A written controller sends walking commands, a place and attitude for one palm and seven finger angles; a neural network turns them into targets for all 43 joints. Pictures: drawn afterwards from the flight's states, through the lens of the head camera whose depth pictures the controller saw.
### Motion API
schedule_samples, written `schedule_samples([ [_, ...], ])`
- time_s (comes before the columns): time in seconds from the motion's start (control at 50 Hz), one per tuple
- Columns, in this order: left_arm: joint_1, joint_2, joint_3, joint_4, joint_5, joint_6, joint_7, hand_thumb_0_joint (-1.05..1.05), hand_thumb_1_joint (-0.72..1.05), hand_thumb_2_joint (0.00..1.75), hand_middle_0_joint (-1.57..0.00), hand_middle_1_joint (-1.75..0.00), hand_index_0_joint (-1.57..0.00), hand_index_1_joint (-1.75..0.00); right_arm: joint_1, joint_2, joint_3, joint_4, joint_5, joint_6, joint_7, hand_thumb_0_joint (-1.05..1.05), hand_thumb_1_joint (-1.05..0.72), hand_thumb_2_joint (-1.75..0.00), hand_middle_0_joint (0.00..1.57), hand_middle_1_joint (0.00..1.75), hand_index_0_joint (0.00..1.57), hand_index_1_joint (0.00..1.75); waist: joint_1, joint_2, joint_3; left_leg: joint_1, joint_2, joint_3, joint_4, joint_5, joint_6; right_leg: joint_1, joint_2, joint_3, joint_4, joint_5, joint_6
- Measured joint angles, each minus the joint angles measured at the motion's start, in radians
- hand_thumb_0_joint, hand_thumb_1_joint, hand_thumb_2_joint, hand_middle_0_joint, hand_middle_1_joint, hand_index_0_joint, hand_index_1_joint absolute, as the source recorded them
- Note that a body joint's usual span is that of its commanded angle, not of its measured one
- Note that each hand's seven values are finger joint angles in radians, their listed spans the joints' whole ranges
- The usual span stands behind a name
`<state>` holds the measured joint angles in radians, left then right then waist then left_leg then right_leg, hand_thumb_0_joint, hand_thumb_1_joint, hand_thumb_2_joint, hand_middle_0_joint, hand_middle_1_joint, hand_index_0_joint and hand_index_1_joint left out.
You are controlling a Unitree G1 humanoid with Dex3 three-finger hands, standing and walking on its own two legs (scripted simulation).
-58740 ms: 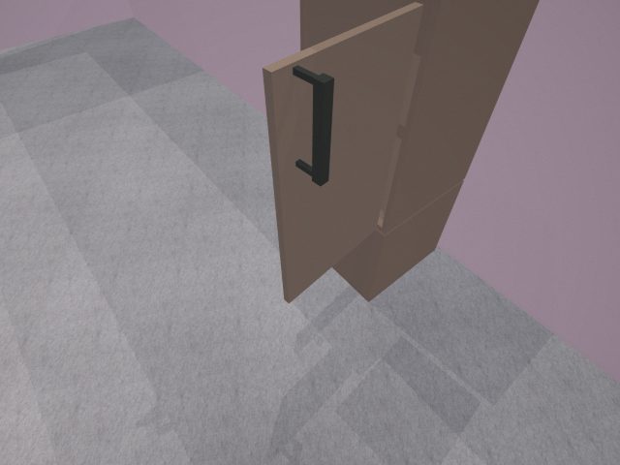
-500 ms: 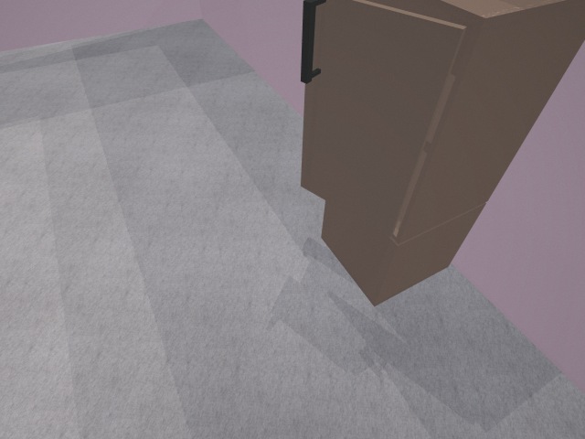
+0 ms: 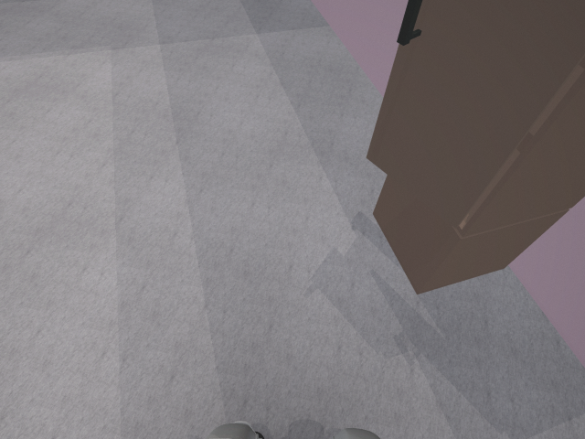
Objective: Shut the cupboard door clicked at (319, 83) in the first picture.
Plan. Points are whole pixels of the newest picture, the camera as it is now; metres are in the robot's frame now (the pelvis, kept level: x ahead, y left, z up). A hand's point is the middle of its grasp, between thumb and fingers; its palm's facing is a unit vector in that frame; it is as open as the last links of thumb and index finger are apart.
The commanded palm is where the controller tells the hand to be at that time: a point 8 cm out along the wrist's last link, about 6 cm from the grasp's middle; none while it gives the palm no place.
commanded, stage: walk to a spot facing it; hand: left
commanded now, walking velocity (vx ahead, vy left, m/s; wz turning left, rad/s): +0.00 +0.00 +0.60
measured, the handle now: out of the picture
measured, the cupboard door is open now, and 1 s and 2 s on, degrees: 22 22 22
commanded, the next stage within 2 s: turn to face it in 1.48 s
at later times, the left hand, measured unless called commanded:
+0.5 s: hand out of the picture +0.00 +0.19 -0.16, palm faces +0.32 -0.91 -0.27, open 7.4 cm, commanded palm none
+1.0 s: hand out of the picture +0.04 +0.18 -0.13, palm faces +0.62 -0.73 -0.27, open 7.4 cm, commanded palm none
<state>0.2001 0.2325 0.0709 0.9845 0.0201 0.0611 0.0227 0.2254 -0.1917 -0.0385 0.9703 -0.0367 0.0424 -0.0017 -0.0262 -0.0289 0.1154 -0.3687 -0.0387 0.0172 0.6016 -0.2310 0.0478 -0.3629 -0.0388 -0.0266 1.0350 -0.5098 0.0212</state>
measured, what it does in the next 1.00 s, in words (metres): walks ahead, turning left: right foot, then left foot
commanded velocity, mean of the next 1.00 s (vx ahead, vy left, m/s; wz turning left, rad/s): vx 0.17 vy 0.00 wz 0.60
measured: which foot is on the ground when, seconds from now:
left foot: down 0.00-0.24, up 0.26-0.52, down 0.54-0.84, up 0.86-1.00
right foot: up 0.00-0.22, down 0.24-0.54, up 0.56-0.82, down 0.84-1.00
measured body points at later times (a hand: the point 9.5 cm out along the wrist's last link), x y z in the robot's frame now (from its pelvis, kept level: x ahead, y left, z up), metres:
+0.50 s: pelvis +0.01 -0.03 +0.01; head +0.07 +0.00 +0.45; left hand -0.02 +0.24 -0.14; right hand +0.19 -0.25 -0.13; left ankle -0.02 +0.10 -0.70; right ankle +0.00 -0.17 -0.73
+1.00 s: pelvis +0.12 -0.01 +0.02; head +0.16 -0.01 +0.46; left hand +0.00 +0.22 -0.11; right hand +0.32 -0.19 -0.14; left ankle +0.01 +0.09 -0.62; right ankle +0.17 -0.10 -0.73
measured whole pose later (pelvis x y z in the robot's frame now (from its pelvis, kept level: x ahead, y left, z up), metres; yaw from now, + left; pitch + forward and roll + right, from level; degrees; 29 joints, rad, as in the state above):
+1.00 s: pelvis +0.12 -0.01 +0.02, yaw +39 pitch +1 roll +2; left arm 0.28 0.19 0.06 0.92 0.03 -0.04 0.00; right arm 0.24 -0.24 -0.08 0.96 -0.03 0.04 0.04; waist -0.02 0.02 0.05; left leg -0.56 0.01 -0.02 1.21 -0.32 -0.01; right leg -0.21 -0.08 -0.16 0.48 -0.28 -0.01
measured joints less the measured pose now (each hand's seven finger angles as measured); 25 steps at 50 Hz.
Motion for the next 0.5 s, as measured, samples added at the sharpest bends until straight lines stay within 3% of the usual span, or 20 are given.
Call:
schedule_samples([
  [0.12,-0.049,0.007,-0.001,-0.073,0.002,-0.019,-0.006,0.01,0.91,0.90,-0.20,-0.30,-0.19,-0.30,-0.012,-0.017,-0.006,-0.024,-0.002,0.003,0.001,0.00,-0.90,-0.89,0.21,0.30,0.21,0.30,-0.003,0.052,-0.011,-0.007,-0.003,-0.096,-0.123,0.097,-0.010,-0.032,0.020,0.034,-0.168,0.050,0.016],
  [0.22,-0.054,0.012,-0.006,-0.112,0.002,-0.033,-0.006,0.01,0.91,0.90,-0.20,-0.30,-0.20,-0.30,-0.021,-0.037,-0.028,-0.044,0.004,0.019,0.005,0.00,-0.90,-0.89,0.21,0.30,0.21,0.30,-0.005,0.067,-0.033,-0.035,-0.021,-0.172,-0.122,0.115,-0.041,0.070,0.041,0.032,-0.426,0.124,0.014],
  [0.24,-0.041,0.021,-0.006,-0.124,0.005,-0.039,-0.006,0.01,0.91,0.90,-0.20,-0.30,-0.20,-0.30,-0.019,-0.036,-0.034,-0.050,0.009,0.024,0.006,0.00,-0.90,-0.89,0.21,0.30,0.21,0.30,0.000,0.046,-0.048,-0.061,-0.043,-0.170,-0.082,0.069,-0.049,0.103,0.025,0.047,-0.518,0.122,-0.005],
  [0.3,-0.033,0.002,-0.010,-0.110,0.013,-0.037,0.003,0.00,0.91,0.90,-0.20,-0.30,-0.20,-0.30,-0.046,-0.065,-0.057,-0.054,0.008,0.035,0.011,0.00,-0.90,-0.89,0.20,0.30,0.21,0.30,0.007,0.060,-0.030,-0.167,-0.055,-0.133,0.254,-0.168,-0.076,0.104,0.011,0.021,-0.504,0.201,-0.013],
  [0.36,-0.011,-0.011,-0.015,-0.089,0.015,-0.037,0.006,0.01,0.91,0.90,-0.20,-0.30,-0.20,-0.30,-0.061,-0.078,-0.061,-0.067,0.011,0.033,0.021,0.00,-0.91,-0.89,0.20,0.30,0.20,0.30,0.000,0.049,-0.011,-0.198,-0.022,-0.057,0.467,-0.207,-0.096,0.138,-0.019,-0.007,-0.513,0.187,-0.005],
  [0.4,-0.003,-0.011,-0.017,-0.081,0.016,-0.040,0.006,0.01,0.91,0.90,-0.20,-0.30,-0.20,-0.30,-0.067,-0.075,-0.055,-0.078,0.016,0.030,0.027,0.00,-0.91,-0.89,0.20,0.30,0.20,0.30,-0.006,0.025,0.002,-0.164,0.006,-0.015,0.434,-0.219,-0.104,0.157,-0.047,-0.029,-0.512,0.176,0.000],
  [0.5,0.016,-0.002,-0.018,-0.090,0.013,-0.049,-0.003,0.01,0.90,0.90,-0.21,-0.30,-0.20,-0.30,-0.088,-0.067,-0.030,-0.088,0.022,0.022,0.034,0.00,-0.91,-0.89,0.20,0.30,0.20,0.30,0.006,-0.015,0.025,-0.014,0.040,0.043,0.128,-0.171,-0.091,0.170,-0.104,-0.101,-0.444,0.115,0.023],
])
